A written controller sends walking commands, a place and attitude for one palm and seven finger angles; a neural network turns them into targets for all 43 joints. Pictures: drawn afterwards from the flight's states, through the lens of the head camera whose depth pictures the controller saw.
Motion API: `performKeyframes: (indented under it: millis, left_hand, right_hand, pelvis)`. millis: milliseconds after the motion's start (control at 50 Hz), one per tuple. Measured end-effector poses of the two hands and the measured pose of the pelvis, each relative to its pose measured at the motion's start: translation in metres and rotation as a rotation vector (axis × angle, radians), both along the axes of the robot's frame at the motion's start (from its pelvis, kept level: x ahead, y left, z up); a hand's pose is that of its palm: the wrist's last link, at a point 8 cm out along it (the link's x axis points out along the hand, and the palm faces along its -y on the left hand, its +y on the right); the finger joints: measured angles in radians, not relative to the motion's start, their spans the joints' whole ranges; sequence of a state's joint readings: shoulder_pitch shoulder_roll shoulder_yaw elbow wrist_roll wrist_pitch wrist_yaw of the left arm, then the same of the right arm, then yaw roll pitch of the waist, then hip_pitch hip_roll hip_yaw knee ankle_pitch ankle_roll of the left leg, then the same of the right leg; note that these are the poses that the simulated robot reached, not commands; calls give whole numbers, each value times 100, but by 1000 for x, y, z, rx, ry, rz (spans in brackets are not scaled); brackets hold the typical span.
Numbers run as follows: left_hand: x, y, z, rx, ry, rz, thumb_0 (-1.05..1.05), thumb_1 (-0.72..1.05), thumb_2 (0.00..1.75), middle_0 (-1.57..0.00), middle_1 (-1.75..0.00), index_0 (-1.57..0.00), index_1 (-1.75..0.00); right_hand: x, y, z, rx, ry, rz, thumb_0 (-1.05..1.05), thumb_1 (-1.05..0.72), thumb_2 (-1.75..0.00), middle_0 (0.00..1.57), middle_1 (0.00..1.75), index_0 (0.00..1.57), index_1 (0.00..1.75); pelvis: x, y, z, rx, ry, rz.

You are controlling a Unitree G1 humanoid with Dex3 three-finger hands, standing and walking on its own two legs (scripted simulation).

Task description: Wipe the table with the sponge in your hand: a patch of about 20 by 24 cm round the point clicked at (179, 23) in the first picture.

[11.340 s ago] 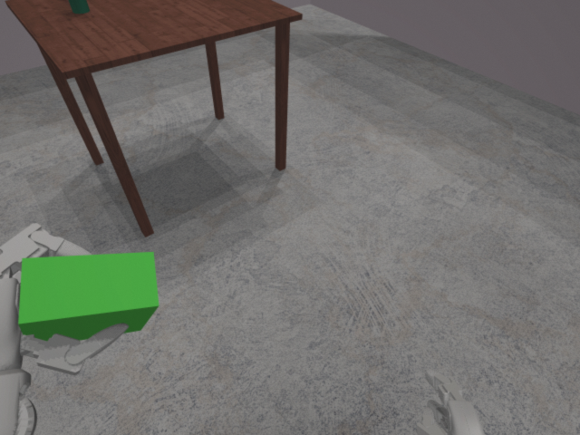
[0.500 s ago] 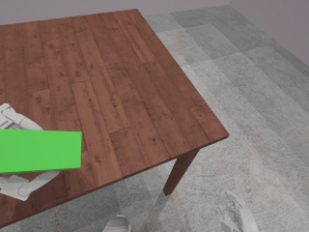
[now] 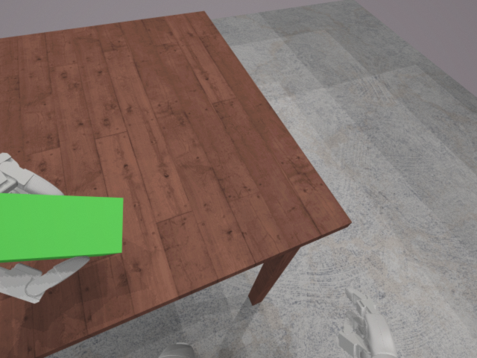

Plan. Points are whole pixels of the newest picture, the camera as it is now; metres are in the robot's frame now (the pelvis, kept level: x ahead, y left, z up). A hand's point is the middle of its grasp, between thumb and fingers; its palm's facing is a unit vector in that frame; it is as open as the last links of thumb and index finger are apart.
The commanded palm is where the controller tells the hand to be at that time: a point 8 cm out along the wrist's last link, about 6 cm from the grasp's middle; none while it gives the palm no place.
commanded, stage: shuffle to correct the standing spot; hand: left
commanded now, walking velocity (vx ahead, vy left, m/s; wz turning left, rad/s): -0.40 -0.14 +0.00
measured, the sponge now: (75, 230) +0.23 +0.21 +0.15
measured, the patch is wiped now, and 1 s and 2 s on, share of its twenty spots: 0.00 0.00 0.00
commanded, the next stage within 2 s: come to a stop and stand still in 0.48 s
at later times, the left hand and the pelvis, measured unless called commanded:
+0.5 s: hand (17, 283) +0.17 +0.23 +0.18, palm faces +0.33 -0.80 -0.50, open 9.9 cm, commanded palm +0.10 +0.26 +0.18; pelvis -0.06 -0.02 +0.00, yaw +0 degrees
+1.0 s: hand (31, 334) +0.13 +0.21 +0.17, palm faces +0.40 -0.81 -0.42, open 9.9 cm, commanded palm +0.08 +0.24 +0.18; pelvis -0.08 -0.04 +0.00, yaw +1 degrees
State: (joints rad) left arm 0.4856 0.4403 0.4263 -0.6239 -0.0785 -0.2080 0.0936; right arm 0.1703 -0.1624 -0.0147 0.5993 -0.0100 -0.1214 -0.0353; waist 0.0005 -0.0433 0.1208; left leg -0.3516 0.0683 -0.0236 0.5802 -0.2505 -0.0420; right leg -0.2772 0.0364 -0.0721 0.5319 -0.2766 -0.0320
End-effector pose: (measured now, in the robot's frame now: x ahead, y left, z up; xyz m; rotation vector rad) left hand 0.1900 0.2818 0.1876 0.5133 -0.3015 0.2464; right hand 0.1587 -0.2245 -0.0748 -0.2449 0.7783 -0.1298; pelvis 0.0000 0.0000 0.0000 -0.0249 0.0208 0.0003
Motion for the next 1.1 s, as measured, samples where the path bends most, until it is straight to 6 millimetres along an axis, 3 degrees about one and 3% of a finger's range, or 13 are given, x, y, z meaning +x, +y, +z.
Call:
performKeyframes:
  millis: [140, 280, 380, 500, 640, 720, 800, 900, 1040, 1100]
  left_hand:
    - [-3, -9, 11, 85, -13, -41, 0, -49, 101, -77, -134, -77, -133]
    - [-23, 1, 15, 96, -47, -27, 0, -49, 101, -77, -134, -77, -133]
    - [-33, 12, 9, 94, -46, 15, 0, -49, 101, -77, -134, -77, -133]
    - [-58, -15, 14, 100, -87, -19, 0, -49, 101, -77, -134, -77, -133]
    - [-83, -46, -2, 56, -11, -40, 0, -49, 101, -77, -134, -77, -133]
    - [-88, -41, -11, 18, 14, -10, 0, -49, 101, -77, -134, -77, -133]
    - [-90, -32, -5, 18, 0, 50, 0, -49, 101, -77, -134, -77, -133]
    - [-99, -35, 7, 28, -43, 87, 0, -49, 101, -77, -134, -77, -133]
    - [-96, -38, -12, -58, 24, 129, 0, -49, 101, -77, -134, -77, -133]
    - [-74, -14, 7, 76, -50, 125, 0, -49, 101, -78, -134, -77, -133]
  right_hand:
    - [14, 1, 2, 31, -49, 31, 1, -90, -89, 20, 30, 20, 30]
    - [2, -1, 4, -19, -48, -9, 1, -90, -89, 20, 30, 20, 30]
    - [-18, 7, 3, -22, -18, 33, 1, -90, -89, 20, 30, 20, 30]
    - [-44, 6, -4, 46, -33, 81, 1, -90, -89, 20, 30, 20, 30]
    - [-83, -29, -16, 64, -2, 10, 1, -90, -89, 20, 30, 21, 30]
    - [-107, -51, -14, 2, 23, -69, 1, -90, -89, 20, 30, 20, 30]
    - [-123, -60, -3, -21, 27, -90, 1, -90, -89, 20, 30, 20, 30]
    - [-120, -61, 0, 4, 7, -55, 1, -90, -89, 20, 30, 20, 30]
    - [-97, -56, -2, 18, -9, -22, 1, -90, -89, 20, 30, 20, 30]
    - [-86, -48, -2, -6, 6, 43, 1, -90, -89, 20, 30, 20, 30]
  pelvis:
    - [-10, -7, 0, -24, 2, 14]
    - [-15, 5, -2, 8, 18, 11]
    - [-34, 0, 4, 4, 7, 11]
    - [-61, -17, -2, -29, -10, -6]
    - [-81, -36, -12, -23, -36, -10]
    - [-83, -35, -13, -3, -51, -8]
    - [-85, -38, -3, -1, -62, -4]
    - [-84, -44, 0, -16, -60, 21]
    - [-75, -44, 2, -9, -51, 15]
    - [-78, -45, 1, 2, -48, 10]
